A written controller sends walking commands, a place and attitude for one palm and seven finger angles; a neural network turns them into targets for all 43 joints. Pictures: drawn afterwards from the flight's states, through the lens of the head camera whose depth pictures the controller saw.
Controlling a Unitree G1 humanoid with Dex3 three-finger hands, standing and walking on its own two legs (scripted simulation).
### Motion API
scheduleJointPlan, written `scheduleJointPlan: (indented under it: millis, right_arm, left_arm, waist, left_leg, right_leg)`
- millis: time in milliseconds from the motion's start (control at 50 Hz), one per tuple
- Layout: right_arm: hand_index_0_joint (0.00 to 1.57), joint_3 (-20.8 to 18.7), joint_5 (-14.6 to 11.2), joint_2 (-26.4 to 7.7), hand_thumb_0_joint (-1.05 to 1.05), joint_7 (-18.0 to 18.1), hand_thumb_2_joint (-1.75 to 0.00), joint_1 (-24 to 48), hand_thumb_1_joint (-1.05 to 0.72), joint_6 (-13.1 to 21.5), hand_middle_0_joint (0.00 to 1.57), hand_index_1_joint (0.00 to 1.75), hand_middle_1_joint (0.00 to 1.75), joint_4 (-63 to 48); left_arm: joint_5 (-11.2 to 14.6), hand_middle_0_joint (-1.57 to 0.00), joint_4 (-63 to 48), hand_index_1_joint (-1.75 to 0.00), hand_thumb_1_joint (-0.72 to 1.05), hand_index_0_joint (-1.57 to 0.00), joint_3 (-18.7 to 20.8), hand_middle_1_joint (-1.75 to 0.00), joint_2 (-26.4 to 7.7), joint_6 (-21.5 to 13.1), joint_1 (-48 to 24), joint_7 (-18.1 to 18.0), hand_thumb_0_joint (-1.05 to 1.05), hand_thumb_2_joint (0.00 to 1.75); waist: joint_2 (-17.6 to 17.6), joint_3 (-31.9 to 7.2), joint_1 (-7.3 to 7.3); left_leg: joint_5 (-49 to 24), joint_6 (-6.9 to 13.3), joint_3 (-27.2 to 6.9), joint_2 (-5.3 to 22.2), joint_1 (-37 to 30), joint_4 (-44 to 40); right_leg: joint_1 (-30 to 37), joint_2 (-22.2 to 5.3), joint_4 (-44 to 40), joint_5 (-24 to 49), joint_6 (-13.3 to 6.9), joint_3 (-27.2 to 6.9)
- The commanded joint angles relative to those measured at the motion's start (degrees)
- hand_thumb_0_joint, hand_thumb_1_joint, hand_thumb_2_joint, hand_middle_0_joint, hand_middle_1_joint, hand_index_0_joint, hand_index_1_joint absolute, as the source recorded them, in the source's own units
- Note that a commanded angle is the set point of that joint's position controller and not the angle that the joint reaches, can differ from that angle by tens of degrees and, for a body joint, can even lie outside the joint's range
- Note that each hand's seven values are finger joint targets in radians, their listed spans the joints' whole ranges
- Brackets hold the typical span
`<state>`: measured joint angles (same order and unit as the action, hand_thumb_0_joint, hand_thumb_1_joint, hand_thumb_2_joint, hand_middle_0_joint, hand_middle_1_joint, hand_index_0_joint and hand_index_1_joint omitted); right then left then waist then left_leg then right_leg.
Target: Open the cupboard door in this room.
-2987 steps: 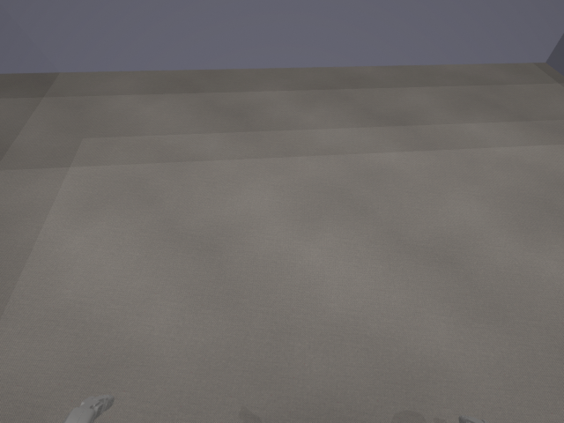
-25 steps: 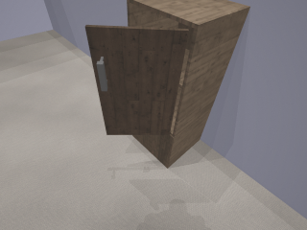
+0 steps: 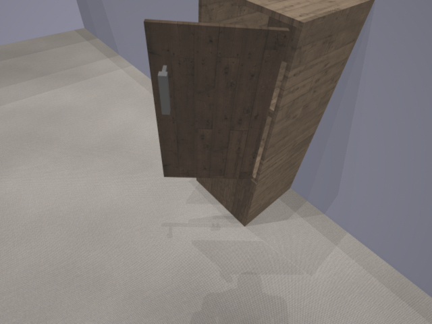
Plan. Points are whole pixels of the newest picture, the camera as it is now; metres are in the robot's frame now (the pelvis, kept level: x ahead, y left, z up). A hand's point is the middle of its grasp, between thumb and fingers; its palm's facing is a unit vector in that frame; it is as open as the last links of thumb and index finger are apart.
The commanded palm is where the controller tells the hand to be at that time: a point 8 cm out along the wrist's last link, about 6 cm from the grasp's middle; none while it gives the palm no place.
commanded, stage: shuffle to correct the standing spot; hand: left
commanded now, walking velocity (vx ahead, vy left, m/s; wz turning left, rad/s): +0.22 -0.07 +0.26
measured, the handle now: (165, 90) +0.69 +0.18 +0.06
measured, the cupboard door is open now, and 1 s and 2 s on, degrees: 49 49 49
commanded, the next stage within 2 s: come to a stop and stand still in 0.58 s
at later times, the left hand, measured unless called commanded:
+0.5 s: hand out of the picture +0.10 +0.15 -0.16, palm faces +0.12 -0.97 -0.19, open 7.1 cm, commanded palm none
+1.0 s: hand (156, 296) +0.22 +0.14 -0.17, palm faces +0.05 -0.97 -0.24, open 7.3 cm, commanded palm none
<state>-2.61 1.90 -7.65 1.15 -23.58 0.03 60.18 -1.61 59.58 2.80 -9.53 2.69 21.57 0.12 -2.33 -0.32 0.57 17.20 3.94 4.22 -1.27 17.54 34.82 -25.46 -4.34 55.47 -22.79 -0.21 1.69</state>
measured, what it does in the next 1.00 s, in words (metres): walks ahead: right foot, then left foot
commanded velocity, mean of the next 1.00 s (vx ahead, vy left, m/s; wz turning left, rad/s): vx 0.06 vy -0.05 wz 0.01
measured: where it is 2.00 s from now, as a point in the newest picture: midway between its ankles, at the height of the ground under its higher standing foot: outside the picture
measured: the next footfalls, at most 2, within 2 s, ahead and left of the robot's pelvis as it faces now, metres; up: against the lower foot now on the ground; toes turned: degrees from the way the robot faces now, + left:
right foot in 0.28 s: +0.13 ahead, -0.15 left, +0.00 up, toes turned -4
left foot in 0.60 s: +0.21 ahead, +0.08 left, +0.00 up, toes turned +10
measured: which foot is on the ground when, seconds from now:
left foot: down 0.00-0.30, up 0.32-0.58, down 0.60-0.98, up 1.00-1.00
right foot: up 0.00-0.26, down 0.28-0.60, up 0.62-0.94, down 0.96-1.00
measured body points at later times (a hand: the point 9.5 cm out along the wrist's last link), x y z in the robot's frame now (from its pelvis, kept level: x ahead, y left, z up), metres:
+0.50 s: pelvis +0.09 -0.03 +0.01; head +0.09 -0.03 +0.46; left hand +0.09 +0.20 -0.14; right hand +0.12 -0.27 -0.14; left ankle +0.12 +0.08 -0.69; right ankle +0.09 -0.14 -0.73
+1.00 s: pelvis +0.18 -0.05 +0.00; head +0.21 -0.06 +0.45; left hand +0.22 +0.19 -0.15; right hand +0.18 -0.27 -0.16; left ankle +0.17 +0.08 -0.72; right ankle +0.23 -0.17 -0.73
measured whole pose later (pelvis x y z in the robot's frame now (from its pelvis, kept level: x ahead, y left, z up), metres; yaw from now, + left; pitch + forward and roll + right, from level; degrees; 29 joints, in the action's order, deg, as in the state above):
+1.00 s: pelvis +0.18 -0.05 +0.00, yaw +1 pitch -1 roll +1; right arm -3.1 1.1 -7.0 1.9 -15.9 -0.8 61.1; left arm -1.5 57.0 3.1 -9.9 0.9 13.6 -1.2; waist 0.2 4.7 0.7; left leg 20.4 -1.2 7.5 4.4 15.0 35.6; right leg -19.3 -3.0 33.7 -12.4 0.0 4.7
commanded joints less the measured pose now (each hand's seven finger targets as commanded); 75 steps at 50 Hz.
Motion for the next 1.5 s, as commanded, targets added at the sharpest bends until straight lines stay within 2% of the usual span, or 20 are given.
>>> scheduleJointPlan:
  millis: [0,140,220,240,280,360,540,580,600,760,900,960,980,1100,1220,1280,1300,1340,1380,1480]
  right_arm:
    - [0.2,-0.9,-0.3,-8.4,0.0,1.0,-0.9,0.1,-0.9,3.0,0.2,0.3,0.3,-3.1]
    - [0.2,-1.5,0.0,-8.1,0.0,1.1,-0.9,-3.9,-0.9,2.7,0.2,0.3,0.3,-0.7]
    - [0.2,-1.5,-0.1,-7.8,0.0,0.8,-0.9,-1.1,-0.9,2.0,0.2,0.3,0.3,-1.0]
    - [0.2,-1.1,-0.4,-6.3,0.0,0.5,-0.9,-0.6,-0.9,2.2,0.2,0.3,0.3,-0.9]
    - [0.2,-0.3,-0.7,-3.4,0.0,0.0,-0.9,1.8,-0.9,2.2,0.2,0.3,0.3,-3.9]
    - [0.2,-1.2,-0.1,-4.7,0.0,-1.2,-0.9,4.6,-0.9,1.0,0.2,0.3,0.3,-3.4]
    - [0.2,-0.6,-0.4,-4.0,0.0,-1.2,-0.9,-0.3,-0.9,2.3,0.2,0.3,0.3,-2.4]
    - [0.2,-2.8,0.2,-13.8,0.0,-0.1,-0.9,-8.1,-0.9,2.7,0.2,0.3,0.3,-1.2]
    - [0.2,-3.2,0.0,-15.3,0.0,0.3,-0.9,-7.8,-0.9,2.3,0.2,0.3,0.3,-1.2]
    - [0.2,0.0,-0.7,-7.8,0.0,2.0,-0.9,4.2,-0.9,3.4,0.2,0.3,0.3,-2.2]
    - [0.2,-2.3,-0.6,-9.4,0.0,1.7,-0.9,5.8,-0.9,0.4,0.2,0.3,0.3,-1.7]
    - [0.2,-1.8,-1.6,-2.4,0.0,1.0,-0.9,2.5,-0.9,-1.0,0.2,0.3,0.3,-2.6]
    - [0.2,-2.1,-1.6,-2.9,0.0,1.2,-0.9,2.3,-0.9,-1.7,0.2,0.3,0.3,-2.6]
    - [0.2,-2.2,-1.0,-4.7,0.0,0.1,-0.9,6.3,-0.9,-3.3,0.2,0.3,0.3,-2.3]
    - [0.2,-1.7,-0.8,-4.4,0.0,-0.9,-0.9,7.5,-0.9,-2.8,0.2,0.3,0.3,-4.2]
    - [0.2,-1.4,-0.9,-3.8,0.0,-1.0,-0.9,-0.3,-0.9,-2.2,0.2,0.3,0.3,-2.2]
    - [0.2,-1.3,-0.8,-4.3,0.0,-0.8,-0.9,-3.5,-0.9,-1.9,0.2,0.3,0.3,-1.2]
    - [0.2,-2.2,0.3,-11.1,0.0,-0.1,-0.9,-0.3,-0.9,-1.3,0.2,0.3,0.3,-3.4]
    - [0.2,-1.2,0.5,-10.3,0.0,0.4,-0.9,8.1,-0.9,-0.6,0.2,0.3,0.3,-5.4]
    - [0.2,-0.7,-0.3,-8.5,0.0,1.2,-0.9,3.7,-0.9,1.5,0.2,0.3,0.3,-3.3]
  left_arm:
    - [-0.4,-0.2,-4.6,-0.3,0.9,-0.2,0.1,-0.3,-2.3,-2.9,-1.1,0.1,0.0,0.9]
    - [0.2,-0.2,-7.1,-0.3,0.9,-0.2,-0.3,-0.3,-0.7,-3.5,-8.5,0.4,0.0,0.9]
    - [0.1,-0.2,-5.1,-0.3,0.9,-0.2,0.5,-0.3,-1.4,-3.9,-3.1,0.2,0.0,0.9]
    - [0.1,-0.2,-3.6,-0.3,0.9,-0.2,0.9,-0.3,-3.3,-4.4,1.1,-0.3,0.0,0.9]
    - [0.3,-0.2,-1.9,-0.3,0.9,-0.2,2.2,-0.3,-10.0,-4.9,8.6,-1.3,0.0,0.9]
    - [0.4,-0.2,-3.3,-0.3,0.9,-0.2,1.2,-0.3,-4.8,-5.4,-0.4,-2.0,0.0,0.9]
    - [0.4,-0.2,-1.8,-0.3,0.9,-0.2,0.8,-0.3,-5.1,-4.8,0.8,-0.9,0.0,0.9]
    - [0.6,-0.2,-3.8,-0.3,0.9,-0.2,-0.1,-0.3,-0.8,-4.3,1.0,0.0,0.0,0.9]
    - [-0.1,-0.2,-5.5,-0.3,0.9,-0.2,0.2,-0.3,-3.3,-4.2,-3.0,0.3,0.0,0.9]
    - [0.3,-0.2,-0.7,-0.3,0.9,-0.2,-0.6,-0.3,0.8,-2.0,1.5,-0.4,0.0,0.9]
    - [0.1,-0.2,-3.1,-0.3,0.9,-0.2,0.7,-0.3,-2.5,-1.6,0.3,-1.2,0.0,0.9]
    - [-0.3,-0.2,-3.4,-0.3,0.9,-0.2,1.7,-0.3,-10.3,-3.1,0.7,-2.1,0.0,0.9]
    - [0.0,-0.2,-4.0,-0.3,0.9,-0.2,1.7,-0.3,-10.5,-3.0,0.3,-2.1,0.0,0.9]
    - [0.0,-0.2,-6.5,-0.3,0.9,-0.2,2.1,-0.3,-8.9,-2.6,-7.0,-3.3,0.0,0.9]
    - [-0.7,-0.2,-7.5,-0.3,0.9,-0.2,3.1,-0.3,-11.0,-1.8,-7.7,-3.0,0.0,0.9]
    - [-0.4,-0.2,-7.7,-0.3,0.9,-0.2,2.9,-0.3,-11.1,-1.1,-10.3,-2.5,0.0,0.9]
    - [0.0,-0.2,-7.6,-0.3,0.9,-0.2,2.8,-0.3,-9.8,-0.8,-11.1,-2.3,0.0,0.9]
    - [0.9,-0.2,-8.9,-0.3,0.9,-0.2,1.4,-0.3,-3.6,-0.4,-10.7,-1.6,0.0,0.9]
    - [-0.2,-0.2,-8.4,-0.3,0.9,-0.2,1.7,-0.3,-4.8,-0.5,-13.0,-0.9,0.0,0.9]
    - [-0.2,-0.2,-4.3,-0.3,0.9,-0.2,1.2,-0.3,-3.6,-1.9,-7.3,0.4,0.0,0.9]
  waist:
    - [5.9,7.0,-1.11]
    - [9.1,4.6,2.11]
    - [4.2,3.1,-1.19]
    - [-0.4,1.1,-3.09]
    - [-15.1,-0.2,-5.57]
    - [-5.6,6.7,-0.52]
    - [1.3,2.3,2.18]
    - [22.4,0.2,4.62]
    - [16.2,2.9,5.33]
    - [7.2,-0.4,-1.37]
    - [11.5,1.0,-1.79]
    - [-11.2,-3.1,-0.97]
    - [-8.2,-4.5,-1.59]
    - [-6.6,-2.2,-1.38]
    - [-6.5,-1.5,-2.83]
    - [-7.5,-2.1,0.76]
    - [-4.6,-2.3,2.16]
    - [20.8,4.1,1.59]
    - [15.8,10.8,-0.3]
    - [6.2,6.1,0.02]
  left_leg:
    - [15.6,7.1,-25.1,16.3,1.7,-27.9]
    - [5.2,7.2,-17.5,15.0,-6.1,-24.2]
    - [8.6,3.9,-14.1,12.5,2.8,-16.9]
    - [8.5,2.0,-10.9,9.5,8.3,-9.9]
    - [17.3,-1.7,0.4,1.4,23.1,15.0]
    - [5.1,-2.4,-3.2,7.6,19.3,27.3]
    - [-4.6,-4.2,3.0,4.3,-11.0,-6.4]
    - [3.4,4.2,-25.7,24.8,-19.6,-21.4]
    - [5.2,8.9,-30.2,29.1,-16.6,-24.2]
    - [-45.6,3.6,-1.5,17.4,-7.6,-16.2]
    - [-32.5,1.8,-3.2,16.4,-5.4,-8.5]
    - [12.5,-5.1,3.1,2.4,4.7,10.7]
    - [17.5,-4.8,-1.1,2.5,3.7,18.3]
    - [10.0,-6.7,-4.6,3.1,8.9,29.7]
    - [10.5,-5.7,-2.4,2.9,2.3,12.2]
    - [4.8,-4.3,1.5,0.5,-11.1,-4.4]
    - [2.9,-3.9,0.6,1.0,-16.0,-11.1]
    - [23.9,2.3,-22.8,18.3,-5.4,-28.1]
    - [24.6,6.0,-25.0,20.2,7.9,-33.5]
    - [5.3,3.7,-14.4,15.0,-8.9,-26.8]
  right_leg:
    - [-9.8,-2.4,5.7,6.9,0.6,-2.2]
    - [-2.0,0.2,-17.5,4.2,1.3,2.1]
    - [16.2,2.5,-29.9,9.7,1.0,3.3]
    - [24.9,0.3,-32.7,8.4,-0.2,-0.4]
    - [32.2,-18.7,-43.6,-5.7,-9.5,-25.3]
    - [15.4,-13.6,-46.5,-3.4,-10.1,-15.2]
    - [4.1,-4.9,-33.2,3.8,-6.2,-1.9]
    - [-10.3,3.8,-8.1,-7.6,-0.7,6.5]
    - [-13.1,1.6,1.9,-9.6,-1.0,1.9]
    - [2.0,-0.5,-6.9,9.3,2.5,0.7]
    - [10.6,1.0,-24.4,13.7,1.6,3.2]
    - [19.0,-16.8,-31.5,56.0,-6.6,-12.3]
    - [17.2,-19.1,-32.5,55.6,-10.3,-10.9]
    - [14.7,-15.3,-35.1,37.3,-10.8,-9.1]
    - [11.1,-14.5,-40.7,8.3,-10.0,-13.0]
    - [3.4,-10.3,-41.8,-4.0,-5.3,-10.0]
    - [0.4,-7.7,-38.6,-7.4,-2.7,-7.5]
    - [-6.6,3.2,-16.1,-5.9,2.2,3.5]
    - [-4.2,1.0,-3.6,1.1,1.3,-3.4]
    - [-9.6,1.9,1.7,7.4,2.0,-1.5]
